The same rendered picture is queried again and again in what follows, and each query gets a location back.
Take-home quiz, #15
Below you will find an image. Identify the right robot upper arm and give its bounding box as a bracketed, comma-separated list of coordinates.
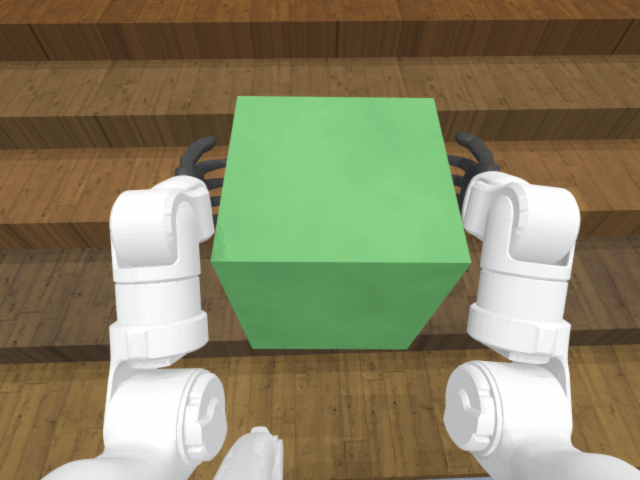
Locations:
[443, 360, 640, 480]

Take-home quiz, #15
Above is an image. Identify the left robot forearm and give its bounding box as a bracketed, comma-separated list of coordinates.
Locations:
[103, 175, 215, 446]

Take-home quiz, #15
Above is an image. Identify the left robot upper arm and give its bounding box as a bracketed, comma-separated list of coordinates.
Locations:
[41, 368, 227, 480]

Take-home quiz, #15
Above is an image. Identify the right robot forearm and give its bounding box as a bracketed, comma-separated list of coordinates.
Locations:
[462, 171, 580, 434]

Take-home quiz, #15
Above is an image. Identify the robot right hand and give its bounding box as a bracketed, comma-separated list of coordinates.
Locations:
[447, 131, 500, 224]

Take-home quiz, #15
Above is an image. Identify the carton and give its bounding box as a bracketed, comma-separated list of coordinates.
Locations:
[211, 96, 471, 349]

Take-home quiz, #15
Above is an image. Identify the robot left hand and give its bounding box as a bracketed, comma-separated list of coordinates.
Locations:
[175, 136, 227, 225]

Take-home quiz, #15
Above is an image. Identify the left robot thigh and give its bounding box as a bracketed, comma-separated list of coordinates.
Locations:
[213, 432, 283, 480]

